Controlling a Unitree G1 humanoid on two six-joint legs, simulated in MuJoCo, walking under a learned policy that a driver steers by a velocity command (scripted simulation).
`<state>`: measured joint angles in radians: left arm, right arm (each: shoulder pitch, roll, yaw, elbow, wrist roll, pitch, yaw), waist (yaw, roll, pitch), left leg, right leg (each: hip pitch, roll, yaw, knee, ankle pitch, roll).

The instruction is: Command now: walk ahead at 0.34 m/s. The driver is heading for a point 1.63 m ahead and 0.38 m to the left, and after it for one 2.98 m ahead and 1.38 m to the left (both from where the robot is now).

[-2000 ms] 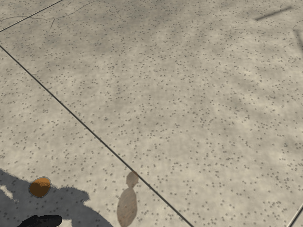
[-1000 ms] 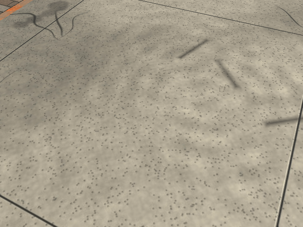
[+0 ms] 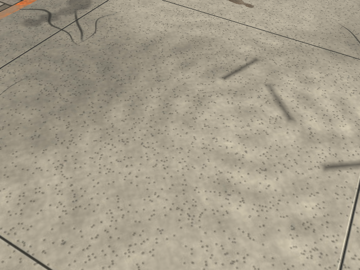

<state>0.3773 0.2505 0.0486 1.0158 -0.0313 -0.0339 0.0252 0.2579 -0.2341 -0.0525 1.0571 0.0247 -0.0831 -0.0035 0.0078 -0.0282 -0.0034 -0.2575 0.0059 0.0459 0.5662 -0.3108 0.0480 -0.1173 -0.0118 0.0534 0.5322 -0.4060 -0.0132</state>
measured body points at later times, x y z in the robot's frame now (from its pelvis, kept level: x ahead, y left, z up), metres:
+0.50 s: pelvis +0.24 -0.02 -0.01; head +0.28 -0.02 +0.43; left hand +0.48 +0.20 -0.10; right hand +0.13 -0.27 -0.15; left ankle +0.01 +0.10 -0.72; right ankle +0.37 -0.11 -0.73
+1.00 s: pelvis +0.53 +0.01 +0.00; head +0.56 +0.02 +0.45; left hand +0.47 +0.28 -0.14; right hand +0.74 -0.22 -0.09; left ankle +0.68 +0.12 -0.72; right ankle +0.37 -0.12 -0.73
